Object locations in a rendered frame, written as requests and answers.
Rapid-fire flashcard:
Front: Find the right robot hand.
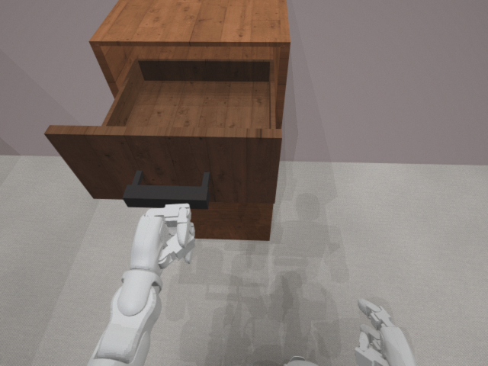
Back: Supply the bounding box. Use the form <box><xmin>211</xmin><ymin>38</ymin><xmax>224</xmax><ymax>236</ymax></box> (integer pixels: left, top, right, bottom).
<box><xmin>355</xmin><ymin>298</ymin><xmax>417</xmax><ymax>366</ymax></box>

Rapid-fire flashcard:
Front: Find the cabinet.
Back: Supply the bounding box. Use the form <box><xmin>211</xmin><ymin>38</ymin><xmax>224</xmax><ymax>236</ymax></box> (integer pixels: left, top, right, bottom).
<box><xmin>89</xmin><ymin>0</ymin><xmax>291</xmax><ymax>241</ymax></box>

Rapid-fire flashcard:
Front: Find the robot right shin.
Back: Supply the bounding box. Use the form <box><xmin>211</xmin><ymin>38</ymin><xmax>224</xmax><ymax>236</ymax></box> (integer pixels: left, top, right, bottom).
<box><xmin>288</xmin><ymin>356</ymin><xmax>305</xmax><ymax>363</ymax></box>

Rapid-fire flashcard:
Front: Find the drawer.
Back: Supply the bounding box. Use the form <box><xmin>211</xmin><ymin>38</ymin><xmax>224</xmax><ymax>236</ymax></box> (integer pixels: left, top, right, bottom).
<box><xmin>44</xmin><ymin>59</ymin><xmax>282</xmax><ymax>204</ymax></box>

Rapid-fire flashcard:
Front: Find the left robot forearm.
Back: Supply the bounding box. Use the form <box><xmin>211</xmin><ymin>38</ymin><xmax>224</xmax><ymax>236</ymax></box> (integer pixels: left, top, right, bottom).
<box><xmin>87</xmin><ymin>269</ymin><xmax>163</xmax><ymax>366</ymax></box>

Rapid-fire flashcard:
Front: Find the left robot hand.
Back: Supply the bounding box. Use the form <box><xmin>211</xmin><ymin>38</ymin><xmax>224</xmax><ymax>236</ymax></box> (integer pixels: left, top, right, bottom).
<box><xmin>130</xmin><ymin>204</ymin><xmax>195</xmax><ymax>277</ymax></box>

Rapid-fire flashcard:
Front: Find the handle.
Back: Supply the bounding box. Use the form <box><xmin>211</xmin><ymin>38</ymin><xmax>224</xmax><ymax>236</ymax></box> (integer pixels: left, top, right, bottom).
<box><xmin>122</xmin><ymin>171</ymin><xmax>210</xmax><ymax>210</ymax></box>

